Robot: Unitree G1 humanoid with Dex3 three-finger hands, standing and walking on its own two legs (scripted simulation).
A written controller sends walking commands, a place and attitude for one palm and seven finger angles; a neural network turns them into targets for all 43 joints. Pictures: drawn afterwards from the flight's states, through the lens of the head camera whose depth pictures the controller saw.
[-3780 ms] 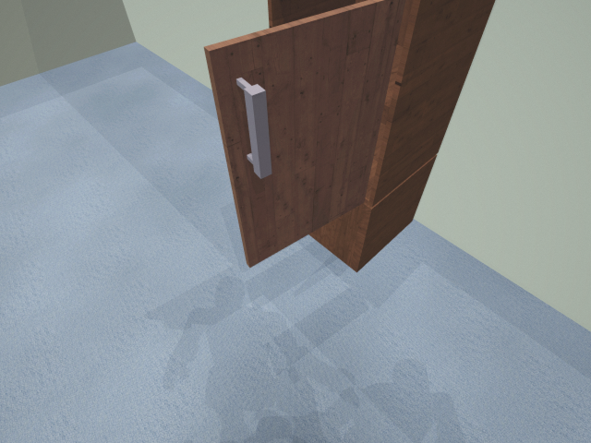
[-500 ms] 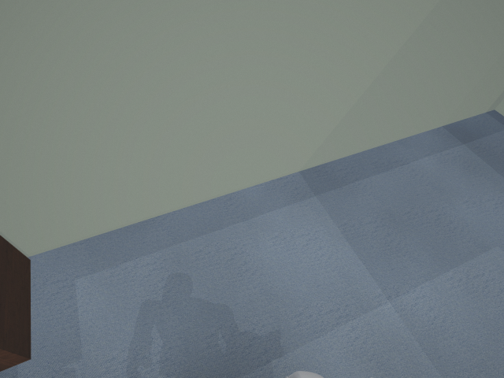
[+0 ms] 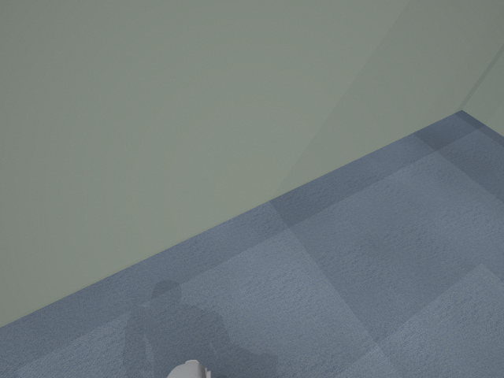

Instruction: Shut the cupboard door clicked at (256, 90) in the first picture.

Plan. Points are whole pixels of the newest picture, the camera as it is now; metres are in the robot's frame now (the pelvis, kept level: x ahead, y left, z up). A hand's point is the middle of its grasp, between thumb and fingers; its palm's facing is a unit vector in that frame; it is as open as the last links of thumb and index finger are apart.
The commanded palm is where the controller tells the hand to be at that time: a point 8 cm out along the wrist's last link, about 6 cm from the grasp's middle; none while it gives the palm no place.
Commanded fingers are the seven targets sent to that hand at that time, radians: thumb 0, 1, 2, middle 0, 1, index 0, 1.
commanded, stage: turn to face it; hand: left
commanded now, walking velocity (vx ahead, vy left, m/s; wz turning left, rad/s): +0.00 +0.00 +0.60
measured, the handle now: out of the picture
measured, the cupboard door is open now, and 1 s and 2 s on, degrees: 81 81 81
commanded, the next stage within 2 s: none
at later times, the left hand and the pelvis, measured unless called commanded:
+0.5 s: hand (150, 352) +0.18 +0.19 -0.16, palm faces +0.28 -0.92 -0.27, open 7.4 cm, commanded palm none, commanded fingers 0.00 0.90 0.90 -0.20 -0.30 -0.20 -0.30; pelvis +0.12 -0.03 -0.01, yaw +16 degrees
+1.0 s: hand out of the picture +0.11 +0.19 -0.17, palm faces +0.57 -0.76 -0.30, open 7.4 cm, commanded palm none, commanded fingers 0.00 0.90 0.90 -0.20 -0.30 -0.20 -0.30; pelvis +0.17 -0.04 -0.02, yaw +34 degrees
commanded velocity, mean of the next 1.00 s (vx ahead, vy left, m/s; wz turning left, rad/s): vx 0.00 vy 0.00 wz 0.60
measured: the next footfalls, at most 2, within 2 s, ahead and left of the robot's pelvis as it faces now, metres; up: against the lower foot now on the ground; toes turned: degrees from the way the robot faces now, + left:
left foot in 0.06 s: +0.16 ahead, +0.13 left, +0.00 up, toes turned +9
right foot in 0.40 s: +0.19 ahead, -0.13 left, +0.00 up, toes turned +8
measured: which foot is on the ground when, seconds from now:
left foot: up 0.00-0.04, down 0.06-0.40, up 0.42-0.72, down 0.74-1.00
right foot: down 0.00-0.08, up 0.10-0.38, down 0.40-0.74, up 0.76-1.00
